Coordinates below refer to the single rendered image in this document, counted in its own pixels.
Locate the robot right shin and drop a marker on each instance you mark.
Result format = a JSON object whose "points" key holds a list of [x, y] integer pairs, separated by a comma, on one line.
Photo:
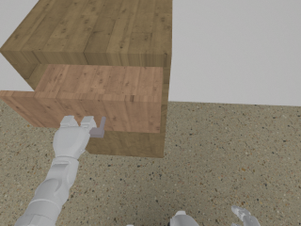
{"points": [[181, 212]]}

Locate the handle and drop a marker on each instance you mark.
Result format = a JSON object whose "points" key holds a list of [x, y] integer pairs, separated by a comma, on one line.
{"points": [[97, 131]]}

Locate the right robot thigh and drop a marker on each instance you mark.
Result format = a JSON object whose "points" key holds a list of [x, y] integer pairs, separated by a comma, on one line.
{"points": [[182, 220]]}

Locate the right robot hand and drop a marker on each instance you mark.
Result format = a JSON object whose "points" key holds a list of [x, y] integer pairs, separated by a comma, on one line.
{"points": [[244, 216]]}

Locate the left robot hand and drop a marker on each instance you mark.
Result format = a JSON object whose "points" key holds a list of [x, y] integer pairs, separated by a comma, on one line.
{"points": [[71, 139]]}

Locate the cabinet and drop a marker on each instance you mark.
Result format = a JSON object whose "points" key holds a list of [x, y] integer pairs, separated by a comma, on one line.
{"points": [[130, 33]]}

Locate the drawer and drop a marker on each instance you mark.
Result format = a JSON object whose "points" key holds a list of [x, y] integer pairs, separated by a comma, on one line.
{"points": [[130, 97]]}

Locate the left robot forearm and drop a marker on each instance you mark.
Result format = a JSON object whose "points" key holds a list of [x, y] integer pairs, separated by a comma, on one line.
{"points": [[51, 194]]}

